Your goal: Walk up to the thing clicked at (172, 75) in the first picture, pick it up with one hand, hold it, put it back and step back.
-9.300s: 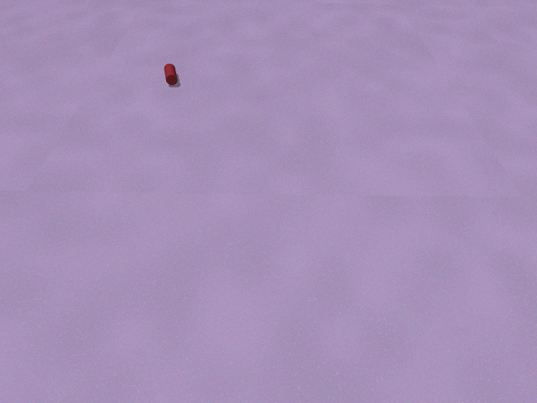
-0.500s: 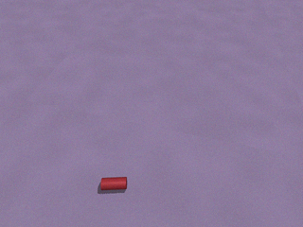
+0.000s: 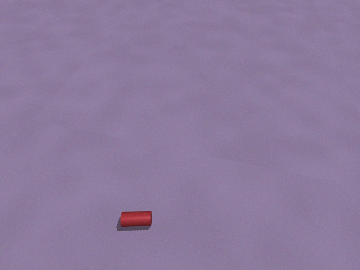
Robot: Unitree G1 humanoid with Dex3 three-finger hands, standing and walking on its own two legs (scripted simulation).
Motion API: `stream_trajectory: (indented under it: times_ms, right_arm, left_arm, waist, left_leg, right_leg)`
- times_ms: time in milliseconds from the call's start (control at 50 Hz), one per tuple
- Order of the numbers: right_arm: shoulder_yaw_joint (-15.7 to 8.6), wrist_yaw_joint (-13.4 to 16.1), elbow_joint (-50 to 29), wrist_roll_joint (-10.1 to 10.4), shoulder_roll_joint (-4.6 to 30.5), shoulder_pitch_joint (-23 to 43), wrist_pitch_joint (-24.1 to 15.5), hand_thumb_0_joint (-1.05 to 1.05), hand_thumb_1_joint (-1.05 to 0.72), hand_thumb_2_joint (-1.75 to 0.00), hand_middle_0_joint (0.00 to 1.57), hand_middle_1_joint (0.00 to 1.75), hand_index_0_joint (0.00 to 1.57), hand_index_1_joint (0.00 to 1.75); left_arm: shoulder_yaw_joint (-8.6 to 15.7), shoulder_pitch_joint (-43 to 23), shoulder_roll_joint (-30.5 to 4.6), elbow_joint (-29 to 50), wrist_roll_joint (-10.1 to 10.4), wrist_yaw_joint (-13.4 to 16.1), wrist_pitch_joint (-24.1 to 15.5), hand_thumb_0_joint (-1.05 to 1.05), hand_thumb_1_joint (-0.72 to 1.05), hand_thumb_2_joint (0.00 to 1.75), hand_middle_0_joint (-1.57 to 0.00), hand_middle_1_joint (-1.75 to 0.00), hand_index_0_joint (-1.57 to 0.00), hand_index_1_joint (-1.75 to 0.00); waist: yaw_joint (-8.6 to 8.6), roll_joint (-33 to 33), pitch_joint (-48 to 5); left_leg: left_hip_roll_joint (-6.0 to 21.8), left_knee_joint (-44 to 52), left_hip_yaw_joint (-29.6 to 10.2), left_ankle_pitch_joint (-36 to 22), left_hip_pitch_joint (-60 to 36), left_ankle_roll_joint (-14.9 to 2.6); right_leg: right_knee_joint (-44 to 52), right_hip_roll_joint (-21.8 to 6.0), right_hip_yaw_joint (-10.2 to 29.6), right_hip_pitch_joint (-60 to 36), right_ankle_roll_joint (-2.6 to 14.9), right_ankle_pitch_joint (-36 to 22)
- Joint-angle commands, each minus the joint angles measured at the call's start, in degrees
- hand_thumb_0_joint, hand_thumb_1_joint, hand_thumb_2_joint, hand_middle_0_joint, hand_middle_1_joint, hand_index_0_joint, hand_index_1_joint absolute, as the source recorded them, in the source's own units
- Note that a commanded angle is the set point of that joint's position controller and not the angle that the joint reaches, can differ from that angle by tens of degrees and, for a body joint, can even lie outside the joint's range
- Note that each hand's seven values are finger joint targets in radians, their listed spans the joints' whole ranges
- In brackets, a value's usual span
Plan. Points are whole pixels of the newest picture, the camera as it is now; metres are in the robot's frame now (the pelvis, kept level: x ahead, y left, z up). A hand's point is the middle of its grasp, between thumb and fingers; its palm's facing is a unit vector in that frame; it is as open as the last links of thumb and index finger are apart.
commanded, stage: stand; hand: left
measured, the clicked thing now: (136, 218) +0.48 +0.23 -0.75
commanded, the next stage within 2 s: walk up in 1.12 s
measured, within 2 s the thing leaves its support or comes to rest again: neither
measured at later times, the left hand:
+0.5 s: hand out of the picture +0.07 +0.25 -0.15, palm faces -0.03 -0.93 -0.35, open 7.4 cm
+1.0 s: hand out of the picture +0.07 +0.25 -0.15, palm faces -0.03 -0.94 -0.35, open 7.4 cm
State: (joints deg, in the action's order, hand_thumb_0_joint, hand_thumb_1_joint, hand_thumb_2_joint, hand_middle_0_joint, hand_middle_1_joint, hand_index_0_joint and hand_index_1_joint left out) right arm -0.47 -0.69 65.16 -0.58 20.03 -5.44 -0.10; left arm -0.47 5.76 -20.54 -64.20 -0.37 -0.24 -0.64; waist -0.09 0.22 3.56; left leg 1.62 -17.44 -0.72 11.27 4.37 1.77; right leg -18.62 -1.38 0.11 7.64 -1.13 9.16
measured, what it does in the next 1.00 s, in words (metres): stands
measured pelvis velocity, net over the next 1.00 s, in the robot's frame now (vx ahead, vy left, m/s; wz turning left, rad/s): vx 0.00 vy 0.00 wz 0.00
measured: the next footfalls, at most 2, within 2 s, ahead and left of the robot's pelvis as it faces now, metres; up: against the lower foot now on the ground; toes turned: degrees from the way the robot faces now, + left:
none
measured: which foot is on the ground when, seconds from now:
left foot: down 0.00-1.00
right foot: down 0.00-1.00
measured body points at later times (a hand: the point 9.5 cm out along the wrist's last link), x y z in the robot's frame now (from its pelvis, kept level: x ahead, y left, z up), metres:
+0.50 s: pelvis +0.00 -0.01 +0.00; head +0.01 -0.01 +0.45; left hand +0.07 +0.30 -0.13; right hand +0.06 -0.31 -0.14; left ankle -0.02 +0.14 -0.75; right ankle +0.01 -0.13 -0.75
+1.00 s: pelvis +0.00 +0.00 +0.00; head +0.00 -0.01 +0.45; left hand +0.07 +0.30 -0.13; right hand +0.06 -0.31 -0.14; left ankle -0.02 +0.14 -0.75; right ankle +0.01 -0.13 -0.75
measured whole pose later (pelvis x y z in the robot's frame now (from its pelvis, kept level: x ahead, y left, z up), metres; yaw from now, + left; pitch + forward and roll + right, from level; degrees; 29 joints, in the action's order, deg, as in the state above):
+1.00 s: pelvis +0.00 +0.00 +0.00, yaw +0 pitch -2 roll +0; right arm -0.3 -0.7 64.4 -0.7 20.1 -7.2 0.0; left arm -0.5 6.5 -20.6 -63.9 -0.4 -0.3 -0.7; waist 0.0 0.2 3.2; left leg 2.1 -18.0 -0.7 11.3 4.4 2.1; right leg -19.2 -1.0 0.1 7.7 -0.7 9.1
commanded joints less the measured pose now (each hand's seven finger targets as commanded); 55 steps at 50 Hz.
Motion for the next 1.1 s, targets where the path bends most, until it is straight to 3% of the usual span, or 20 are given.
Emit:
stream_trajectory:
  times_ms: [0,160,420,520,560,680,800,900,960,1080]
  right_arm:
    - [-2.37,0.88,-3.32,0.17,12.08,1.82,-1.14,0.00,-0.90,-0.90,0.20,0.30,0.20,0.30]
    - [-2.38,0.91,-3.55,0.20,12.17,1.42,-1.12,0.00,-0.90,-0.90,0.20,0.30,0.20,0.30]
    - [-2.46,0.74,-3.58,0.00,11.99,0.49,-0.98,0.00,-0.90,-0.90,0.20,0.30,0.20,0.30]
    - [-2.51,0.75,-3.86,0.06,12.42,0.36,-1.13,0.00,-0.90,-0.90,0.20,0.30,0.20,0.30]
    - [-2.47,0.84,-3.79,0.04,12.41,0.12,-1.17,0.00,-0.90,-0.90,0.20,0.30,0.20,0.30]
    - [-2.37,0.91,-3.66,0.09,12.25,0.05,-1.08,0.00,-0.90,-0.90,0.20,0.30,0.20,0.30]
    - [-2.33,0.82,-3.79,0.07,12.17,0.00,-0.99,0.00,-0.90,-0.90,0.20,0.30,0.20,0.30]
    - [-2.33,0.86,-4.06,0.10,12.45,0.17,-1.17,0.00,-0.90,-0.90,0.20,0.30,0.20,0.30]
    - [-2.21,0.90,-3.98,0.05,12.16,-0.42,-1.14,0.00,-0.90,-0.90,0.20,0.30,0.20,0.30]
    - [-2.31,0.86,-4.14,0.03,12.30,-0.29,-1.10,0.00,-0.90,-0.90,0.20,0.30,0.20,0.30]
  left_arm:
    - [2.63,-2.28,-12.40,3.26,-0.17,0.83,-1.17,0.00,0.90,0.90,-0.20,-0.30,-0.20,-0.30]
    - [2.60,-1.64,-12.34,3.19,-0.11,0.78,-1.16,0.00,0.90,0.90,-0.20,-0.30,-0.20,-0.30]
    - [2.84,-1.66,-12.76,3.04,-0.16,0.63,-1.01,0.00,0.90,0.90,-0.20,-0.30,-0.20,-0.30]
    - [2.66,-1.39,-12.29,3.44,-0.20,0.66,-1.43,0.00,0.90,0.90,-0.20,-0.30,-0.20,-0.30]
    - [2.73,-1.57,-12.49,3.45,-0.10,0.70,-1.35,0.00,0.90,0.90,-0.20,-0.30,-0.20,-0.30]
    - [2.64,-1.28,-12.64,3.29,-0.14,0.65,-1.05,0.00,0.90,0.90,-0.20,-0.30,-0.20,-0.30]
    - [2.54,-1.12,-12.49,3.24,-0.17,0.67,-1.06,0.00,0.90,0.90,-0.20,-0.30,-0.20,-0.30]
    - [2.56,-0.96,-12.36,3.44,-0.04,0.63,-1.24,0.00,0.90,0.90,-0.20,-0.30,-0.20,-0.30]
    - [2.70,-1.41,-12.69,3.31,-0.01,0.65,-1.06,0.00,0.90,0.90,-0.20,-0.30,-0.20,-0.30]
    - [2.64,-1.31,-12.62,3.45,-0.16,0.61,-1.09,0.00,0.90,0.90,-0.20,-0.30,-0.20,-0.30]
  waist:
    - [0.29,-0.65,-6.61]
    - [0.22,-0.68,-6.26]
    - [0.06,-1.26,-3.30]
    - [0.19,-0.14,-6.13]
    - [0.31,0.25,-6.14]
    - [0.10,-0.31,-4.39]
    - [0.18,-0.21,-4.02]
    - [0.03,-0.01,-5.30]
    - [0.24,-0.60,-3.73]
    - [0.26,-0.41,-3.89]
  left_leg:
    - [5.86,1.88,-3.19,-10.07,0.44,-1.99]
    - [6.05,1.77,-3.08,-10.36,-0.31,-2.07]
    - [5.36,2.82,-3.31,-2.50,2.62,-2.17]
    - [5.84,1.46,-3.15,-7.79,0.48,-2.35]
    - [5.81,1.71,-3.11,-8.22,0.85,-2.23]
    - [5.86,2.04,-3.30,-6.19,1.09,-2.08]
    - [5.64,2.38,-3.26,-5.40,2.12,-2.14]
    - [6.00,1.69,-3.20,-7.79,0.87,-2.31]
    - [5.75,2.50,-3.17,-5.54,1.99,-2.11]
    - [5.72,2.12,-3.13,-5.34,1.88,-2.18]
  right_leg:
    - [1.60,-6.12,4.03,-3.33,1.96,-10.99]
    - [1.72,-6.11,4.20,-2.48,2.06,-10.75]
    - [3.63,-5.68,5.02,-0.46,2.07,-0.89]
    - [1.97,-6.17,4.88,-2.24,2.25,-9.48]
    - [1.71,-6.03,4.64,-2.69,2.24,-9.91]
    - [2.31,-5.72,4.77,-1.04,2.32,-5.59]
    - [2.34,-5.64,4.72,-1.34,2.32,-5.88]
    - [1.79,-5.96,4.76,-2.30,2.24,-9.32]
    - [2.23,-5.76,4.80,-1.60,2.29,-5.69]
    - [2.39,-5.73,4.90,-1.17,2.32,-5.32]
